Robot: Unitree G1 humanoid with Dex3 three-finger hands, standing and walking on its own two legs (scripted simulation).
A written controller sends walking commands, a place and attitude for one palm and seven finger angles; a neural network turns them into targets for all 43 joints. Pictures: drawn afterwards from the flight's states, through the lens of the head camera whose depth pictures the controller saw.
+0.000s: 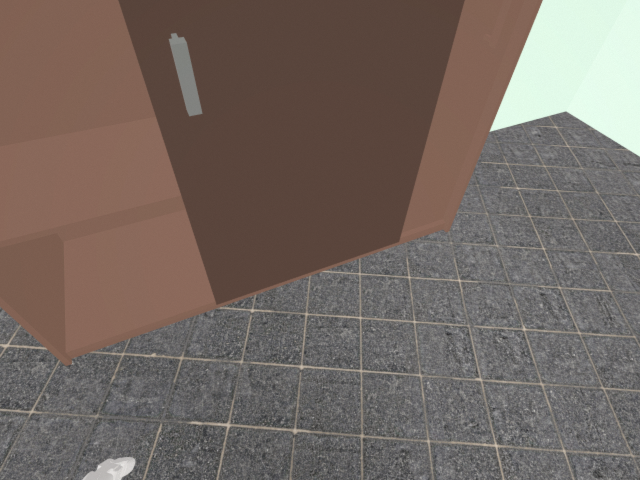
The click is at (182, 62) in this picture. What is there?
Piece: wardrobe's sliding door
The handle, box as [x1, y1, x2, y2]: [169, 33, 201, 115]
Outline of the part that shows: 173,33 171,34 172,38 169,39 186,109 189,115 201,113 201,109 186,42 183,37 178,38 176,34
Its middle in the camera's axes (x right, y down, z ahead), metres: -0.27 -0.32 +0.76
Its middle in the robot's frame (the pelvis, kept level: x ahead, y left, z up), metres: +0.79 +0.32 +0.12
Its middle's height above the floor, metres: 0.89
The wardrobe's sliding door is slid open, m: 0.49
